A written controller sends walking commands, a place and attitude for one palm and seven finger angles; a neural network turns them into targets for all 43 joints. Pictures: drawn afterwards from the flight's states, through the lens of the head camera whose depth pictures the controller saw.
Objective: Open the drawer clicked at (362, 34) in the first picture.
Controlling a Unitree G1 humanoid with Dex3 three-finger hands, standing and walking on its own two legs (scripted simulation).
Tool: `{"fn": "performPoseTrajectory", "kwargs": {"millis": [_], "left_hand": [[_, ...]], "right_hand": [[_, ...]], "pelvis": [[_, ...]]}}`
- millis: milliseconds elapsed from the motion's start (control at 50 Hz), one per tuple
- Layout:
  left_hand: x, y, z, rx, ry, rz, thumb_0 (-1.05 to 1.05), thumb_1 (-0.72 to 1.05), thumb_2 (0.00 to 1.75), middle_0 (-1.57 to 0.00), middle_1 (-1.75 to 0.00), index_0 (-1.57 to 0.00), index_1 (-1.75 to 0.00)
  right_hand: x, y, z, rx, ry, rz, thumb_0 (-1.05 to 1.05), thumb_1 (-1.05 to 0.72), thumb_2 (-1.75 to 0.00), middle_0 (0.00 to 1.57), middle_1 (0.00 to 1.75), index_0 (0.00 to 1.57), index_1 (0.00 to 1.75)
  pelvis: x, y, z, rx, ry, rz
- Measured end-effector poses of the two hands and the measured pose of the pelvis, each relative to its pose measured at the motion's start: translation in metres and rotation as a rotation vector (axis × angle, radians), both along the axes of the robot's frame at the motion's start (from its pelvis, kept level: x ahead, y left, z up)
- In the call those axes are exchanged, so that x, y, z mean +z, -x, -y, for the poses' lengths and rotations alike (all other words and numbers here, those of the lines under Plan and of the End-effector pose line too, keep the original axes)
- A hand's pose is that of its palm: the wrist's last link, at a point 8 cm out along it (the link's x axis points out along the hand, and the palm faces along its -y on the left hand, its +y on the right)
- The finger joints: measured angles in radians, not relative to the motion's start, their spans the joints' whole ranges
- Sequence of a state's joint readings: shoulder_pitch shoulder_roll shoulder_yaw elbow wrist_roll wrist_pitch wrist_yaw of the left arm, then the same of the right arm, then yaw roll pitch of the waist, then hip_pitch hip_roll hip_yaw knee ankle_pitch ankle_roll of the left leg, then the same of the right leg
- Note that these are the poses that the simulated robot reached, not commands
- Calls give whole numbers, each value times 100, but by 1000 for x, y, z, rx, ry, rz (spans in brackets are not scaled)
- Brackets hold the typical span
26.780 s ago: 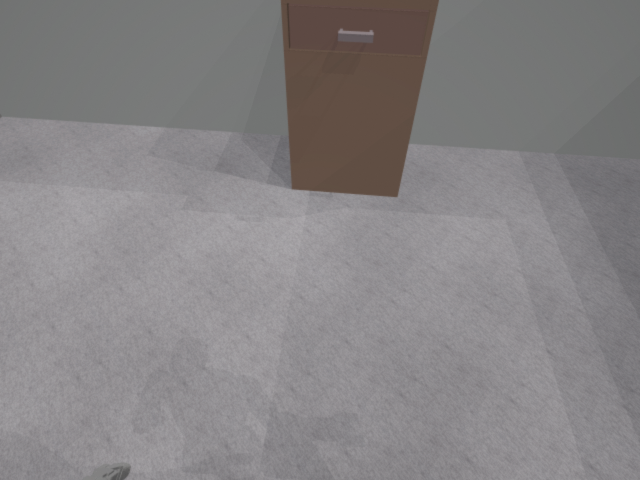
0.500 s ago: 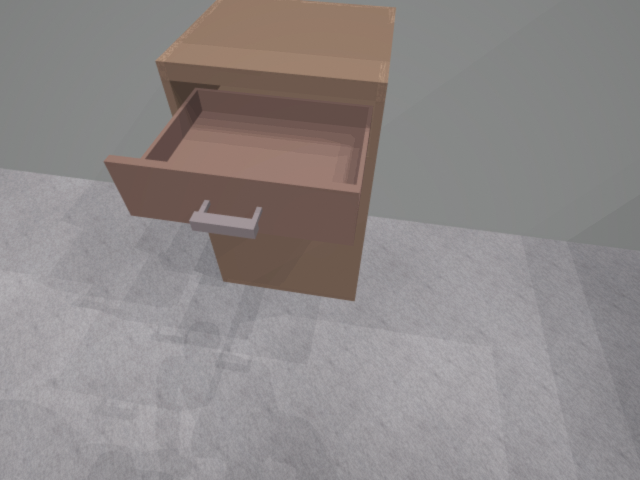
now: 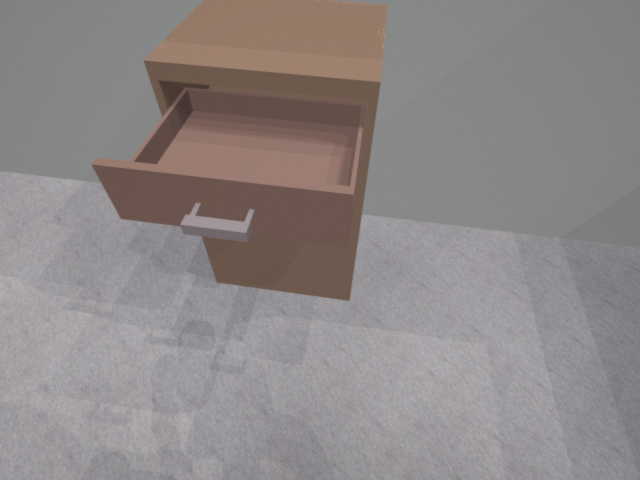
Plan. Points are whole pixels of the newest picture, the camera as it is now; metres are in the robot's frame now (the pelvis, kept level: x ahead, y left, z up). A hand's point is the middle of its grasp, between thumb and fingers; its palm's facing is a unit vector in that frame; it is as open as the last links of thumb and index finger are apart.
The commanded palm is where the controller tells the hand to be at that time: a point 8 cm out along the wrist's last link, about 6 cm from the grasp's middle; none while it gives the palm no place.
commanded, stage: look to check the result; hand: left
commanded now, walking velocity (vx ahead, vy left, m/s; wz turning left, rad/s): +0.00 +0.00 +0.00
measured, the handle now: (220, 219) +0.53 +0.21 -0.04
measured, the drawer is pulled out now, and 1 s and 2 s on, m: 0.30 0.30 0.30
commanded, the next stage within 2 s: stand and wait in 0.44 s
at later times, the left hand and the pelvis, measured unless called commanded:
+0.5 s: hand out of the picture -0.01 +0.15 -0.18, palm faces +0.05 -0.99 -0.16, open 7.3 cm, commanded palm none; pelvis +0.01 -0.01 +0.00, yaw +0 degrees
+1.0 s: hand out of the picture +0.00 +0.14 -0.18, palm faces +0.06 -0.98 -0.16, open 7.3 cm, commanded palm none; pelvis +0.02 -0.02 +0.00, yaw +0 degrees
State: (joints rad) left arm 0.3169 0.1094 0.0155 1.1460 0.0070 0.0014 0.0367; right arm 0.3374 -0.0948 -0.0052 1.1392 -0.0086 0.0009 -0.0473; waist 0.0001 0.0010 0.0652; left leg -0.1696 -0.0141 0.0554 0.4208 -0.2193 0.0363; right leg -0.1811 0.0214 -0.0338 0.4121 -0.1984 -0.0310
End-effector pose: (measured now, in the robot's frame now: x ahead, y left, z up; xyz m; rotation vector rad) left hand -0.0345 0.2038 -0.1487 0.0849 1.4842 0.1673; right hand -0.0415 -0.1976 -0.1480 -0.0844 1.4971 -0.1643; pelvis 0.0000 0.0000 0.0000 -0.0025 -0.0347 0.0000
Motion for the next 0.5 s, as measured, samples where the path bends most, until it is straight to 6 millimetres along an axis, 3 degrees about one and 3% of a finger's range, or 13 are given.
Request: {"fn": "performPoseTrajectory", "kwargs": {"millis": [500], "left_hand": [[2,-21,8,-8,-3,19,0,91,90,-20,-30,-20,-30]], "right_hand": [[-3,-21,1,3,-21,20,0,-90,-90,20,30,20,30]], "pelvis": [[1,-11,7,-3,-3,-4]]}}
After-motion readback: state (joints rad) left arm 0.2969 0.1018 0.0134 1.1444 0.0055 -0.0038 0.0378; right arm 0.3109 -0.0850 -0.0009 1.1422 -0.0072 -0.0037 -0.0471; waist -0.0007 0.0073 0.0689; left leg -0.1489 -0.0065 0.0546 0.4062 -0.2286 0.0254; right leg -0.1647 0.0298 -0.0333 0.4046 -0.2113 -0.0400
